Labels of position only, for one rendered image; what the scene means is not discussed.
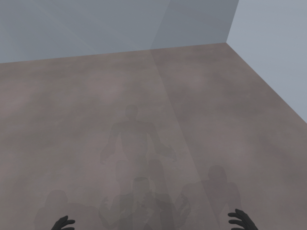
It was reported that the right robot hand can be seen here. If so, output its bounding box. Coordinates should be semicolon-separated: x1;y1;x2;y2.
228;209;258;230

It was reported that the left robot hand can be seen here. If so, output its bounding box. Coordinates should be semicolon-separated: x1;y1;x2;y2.
51;216;75;230

